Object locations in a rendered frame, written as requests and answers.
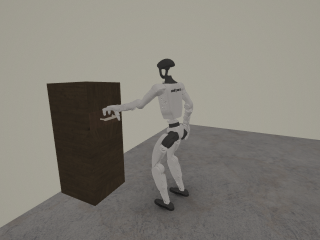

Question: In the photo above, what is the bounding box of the drawer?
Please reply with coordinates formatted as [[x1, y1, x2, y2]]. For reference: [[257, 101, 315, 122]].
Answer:
[[88, 110, 121, 131]]

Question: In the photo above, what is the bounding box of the right robot thigh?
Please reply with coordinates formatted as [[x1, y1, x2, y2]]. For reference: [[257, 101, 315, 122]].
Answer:
[[167, 129, 188, 167]]

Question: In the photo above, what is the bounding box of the robot thigh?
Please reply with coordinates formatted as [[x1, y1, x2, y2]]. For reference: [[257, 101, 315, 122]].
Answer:
[[152, 132, 176, 174], [167, 129, 188, 167]]

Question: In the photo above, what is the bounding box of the left robot hand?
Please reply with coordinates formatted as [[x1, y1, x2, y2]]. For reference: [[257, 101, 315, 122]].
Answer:
[[102, 105, 120, 121]]

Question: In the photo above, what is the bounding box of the handle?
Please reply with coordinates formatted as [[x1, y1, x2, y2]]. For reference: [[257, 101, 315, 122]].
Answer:
[[100, 115, 117, 121]]

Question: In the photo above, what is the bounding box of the right robot hand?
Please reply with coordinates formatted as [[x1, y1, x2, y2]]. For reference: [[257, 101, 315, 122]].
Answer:
[[183, 125, 190, 140]]

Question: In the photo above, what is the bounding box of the left robot thigh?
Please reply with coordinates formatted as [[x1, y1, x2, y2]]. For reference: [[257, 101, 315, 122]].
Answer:
[[152, 132, 176, 174]]

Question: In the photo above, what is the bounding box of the robot right upper arm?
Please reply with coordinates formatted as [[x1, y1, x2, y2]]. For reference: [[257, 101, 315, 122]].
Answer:
[[178, 82, 193, 110]]

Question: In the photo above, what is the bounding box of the left robot forearm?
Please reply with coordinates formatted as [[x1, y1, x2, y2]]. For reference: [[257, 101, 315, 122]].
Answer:
[[114, 99, 141, 112]]

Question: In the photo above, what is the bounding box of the cabinet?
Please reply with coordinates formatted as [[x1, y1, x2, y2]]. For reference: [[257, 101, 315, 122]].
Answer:
[[46, 81, 125, 206]]

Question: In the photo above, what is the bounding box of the right robot forearm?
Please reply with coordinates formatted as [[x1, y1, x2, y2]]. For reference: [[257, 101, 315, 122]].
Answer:
[[183, 107, 193, 126]]

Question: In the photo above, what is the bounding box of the robot left upper arm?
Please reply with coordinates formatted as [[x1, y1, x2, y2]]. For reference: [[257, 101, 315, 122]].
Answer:
[[136, 84, 166, 109]]

